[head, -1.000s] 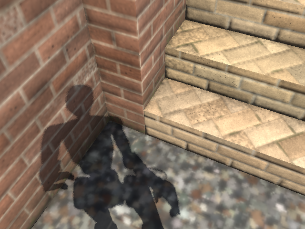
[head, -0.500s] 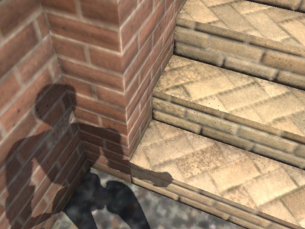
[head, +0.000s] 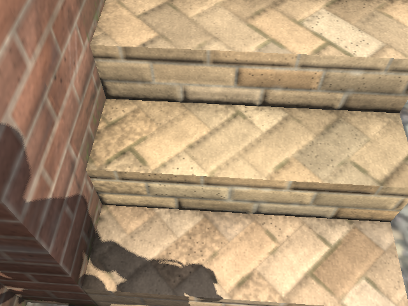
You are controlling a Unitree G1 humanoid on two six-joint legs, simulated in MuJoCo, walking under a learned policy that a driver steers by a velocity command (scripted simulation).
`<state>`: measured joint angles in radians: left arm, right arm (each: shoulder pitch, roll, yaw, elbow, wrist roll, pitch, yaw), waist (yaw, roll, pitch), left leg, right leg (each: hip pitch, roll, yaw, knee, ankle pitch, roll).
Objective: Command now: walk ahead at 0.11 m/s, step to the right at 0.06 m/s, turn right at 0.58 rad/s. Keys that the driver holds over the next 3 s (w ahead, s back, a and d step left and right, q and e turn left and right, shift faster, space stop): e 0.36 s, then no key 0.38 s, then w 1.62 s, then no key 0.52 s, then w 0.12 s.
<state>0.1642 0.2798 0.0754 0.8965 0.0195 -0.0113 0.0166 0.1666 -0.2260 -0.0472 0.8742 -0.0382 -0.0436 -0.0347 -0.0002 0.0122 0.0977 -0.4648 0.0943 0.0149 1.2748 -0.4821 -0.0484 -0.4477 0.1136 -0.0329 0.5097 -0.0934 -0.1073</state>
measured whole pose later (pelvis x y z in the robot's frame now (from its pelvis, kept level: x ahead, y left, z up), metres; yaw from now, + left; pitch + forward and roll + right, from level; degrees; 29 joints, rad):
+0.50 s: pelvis +0.03 +0.04 +0.02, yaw -17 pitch +1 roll +1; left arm 0.20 0.28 0.09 0.92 0.02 0.05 0.01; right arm 0.22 -0.25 -0.05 0.86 0.01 0.00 -0.07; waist 0.02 -0.04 0.04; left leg -0.22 -0.06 -0.07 0.52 -0.39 0.00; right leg -0.34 0.18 0.28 0.38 -0.02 -0.04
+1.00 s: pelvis +0.04 +0.05 +0.02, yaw -19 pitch -2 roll -1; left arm 0.20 0.21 0.04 1.06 0.01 -0.03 0.04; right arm 0.26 -0.17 -0.01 0.97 -0.01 -0.05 -0.02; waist -0.01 0.01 0.00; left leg -0.15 -0.02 -0.04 0.48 -0.30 0.04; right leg -0.07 0.06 0.07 0.39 -0.29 -0.04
